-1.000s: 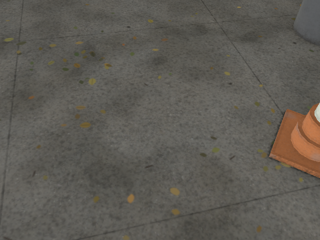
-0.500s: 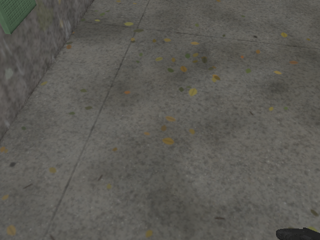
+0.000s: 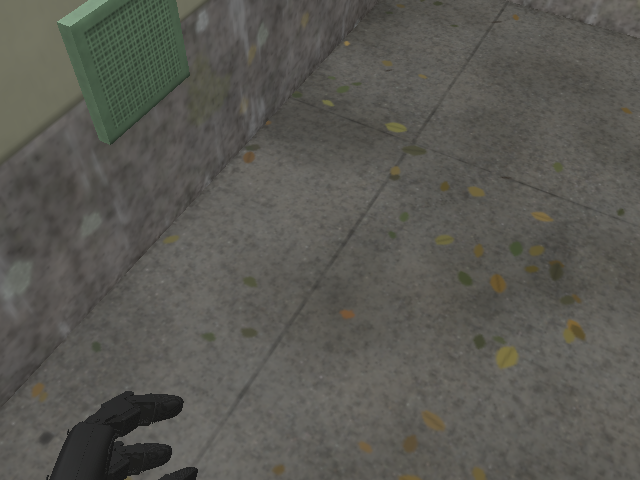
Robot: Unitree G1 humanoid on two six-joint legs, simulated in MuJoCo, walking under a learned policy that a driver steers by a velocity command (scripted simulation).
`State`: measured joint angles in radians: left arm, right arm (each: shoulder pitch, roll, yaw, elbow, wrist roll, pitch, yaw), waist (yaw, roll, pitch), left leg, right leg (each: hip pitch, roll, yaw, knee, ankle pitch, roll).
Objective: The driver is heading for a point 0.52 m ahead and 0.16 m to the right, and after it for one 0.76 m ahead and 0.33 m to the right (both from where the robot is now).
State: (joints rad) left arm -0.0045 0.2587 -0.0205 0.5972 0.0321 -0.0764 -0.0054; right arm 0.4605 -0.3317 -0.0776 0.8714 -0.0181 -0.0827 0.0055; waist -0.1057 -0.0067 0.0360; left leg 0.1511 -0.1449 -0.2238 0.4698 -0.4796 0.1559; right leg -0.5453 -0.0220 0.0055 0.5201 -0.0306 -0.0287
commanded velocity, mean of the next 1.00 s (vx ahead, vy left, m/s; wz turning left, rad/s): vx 0.56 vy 0.00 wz -0.67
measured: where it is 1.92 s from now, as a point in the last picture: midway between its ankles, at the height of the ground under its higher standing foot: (343, 337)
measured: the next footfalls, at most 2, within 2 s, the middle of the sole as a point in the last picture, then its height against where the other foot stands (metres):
left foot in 0.40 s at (266, 422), level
right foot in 0.78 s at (400, 342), level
